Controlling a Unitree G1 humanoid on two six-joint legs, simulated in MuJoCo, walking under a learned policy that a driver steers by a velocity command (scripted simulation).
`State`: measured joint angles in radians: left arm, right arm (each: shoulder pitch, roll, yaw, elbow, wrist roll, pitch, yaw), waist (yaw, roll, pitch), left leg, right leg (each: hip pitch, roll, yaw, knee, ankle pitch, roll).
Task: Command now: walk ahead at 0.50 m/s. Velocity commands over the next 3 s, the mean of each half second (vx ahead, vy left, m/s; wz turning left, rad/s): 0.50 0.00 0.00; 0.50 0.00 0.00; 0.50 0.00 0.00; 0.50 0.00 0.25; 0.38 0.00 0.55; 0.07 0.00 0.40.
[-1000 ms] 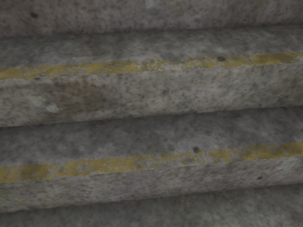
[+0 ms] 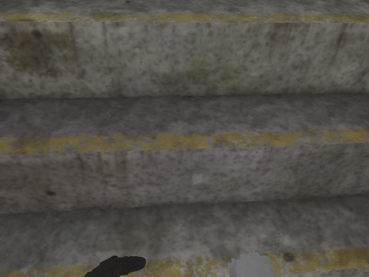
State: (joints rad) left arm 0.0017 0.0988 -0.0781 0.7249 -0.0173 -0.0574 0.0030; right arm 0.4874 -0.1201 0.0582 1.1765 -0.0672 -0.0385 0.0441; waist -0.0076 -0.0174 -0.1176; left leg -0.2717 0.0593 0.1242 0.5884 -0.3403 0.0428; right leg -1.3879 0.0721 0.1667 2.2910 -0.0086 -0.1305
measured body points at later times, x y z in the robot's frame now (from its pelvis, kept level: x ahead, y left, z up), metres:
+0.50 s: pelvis +0.23 -0.08 +0.19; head +0.18 -0.08 +0.64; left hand +0.19 +0.15 +0.03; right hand +0.42 -0.28 +0.11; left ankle +0.25 +0.10 -0.18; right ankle +0.26 -0.15 -0.51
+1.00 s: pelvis +0.41 -0.04 +0.39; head +0.36 -0.06 +0.84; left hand +0.51 +0.18 +0.27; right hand +0.44 -0.26 +0.22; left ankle +0.44 +0.03 -0.29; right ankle +0.38 -0.21 -0.04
